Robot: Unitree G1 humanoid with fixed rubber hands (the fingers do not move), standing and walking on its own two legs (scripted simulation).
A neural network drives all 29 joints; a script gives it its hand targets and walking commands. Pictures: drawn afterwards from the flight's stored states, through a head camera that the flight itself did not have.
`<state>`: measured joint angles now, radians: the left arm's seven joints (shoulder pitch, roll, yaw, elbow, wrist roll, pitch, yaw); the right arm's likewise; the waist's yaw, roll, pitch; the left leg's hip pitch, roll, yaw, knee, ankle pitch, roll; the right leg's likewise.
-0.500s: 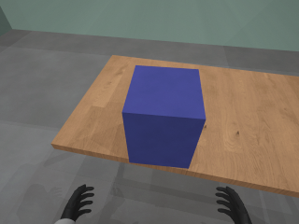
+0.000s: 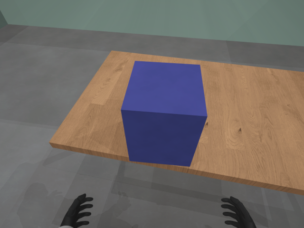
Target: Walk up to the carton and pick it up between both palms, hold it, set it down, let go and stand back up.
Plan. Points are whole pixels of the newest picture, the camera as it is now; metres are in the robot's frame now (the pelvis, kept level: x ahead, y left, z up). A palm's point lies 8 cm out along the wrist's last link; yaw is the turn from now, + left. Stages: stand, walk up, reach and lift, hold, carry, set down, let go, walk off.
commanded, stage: let go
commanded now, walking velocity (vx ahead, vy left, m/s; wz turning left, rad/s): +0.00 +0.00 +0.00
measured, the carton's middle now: (163, 115) +0.45 -0.01 +0.03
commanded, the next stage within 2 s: stand in 0.26 s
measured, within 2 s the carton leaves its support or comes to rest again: neither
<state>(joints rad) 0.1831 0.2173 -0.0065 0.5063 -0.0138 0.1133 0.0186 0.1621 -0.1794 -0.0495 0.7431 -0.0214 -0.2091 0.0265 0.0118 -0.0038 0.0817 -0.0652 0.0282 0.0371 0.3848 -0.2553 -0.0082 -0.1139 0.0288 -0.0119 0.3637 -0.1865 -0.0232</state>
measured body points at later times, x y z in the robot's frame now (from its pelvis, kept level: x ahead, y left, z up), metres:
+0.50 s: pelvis -0.01 +0.00 -0.01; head +0.00 +0.01 +0.44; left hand +0.11 +0.25 -0.11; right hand +0.10 -0.25 -0.12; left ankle -0.03 +0.12 -0.75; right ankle +0.01 -0.11 -0.75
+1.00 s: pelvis -0.01 +0.02 +0.00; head -0.02 +0.02 +0.45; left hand +0.03 +0.26 -0.14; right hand +0.03 -0.22 -0.14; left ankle -0.03 +0.12 -0.75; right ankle +0.01 -0.11 -0.75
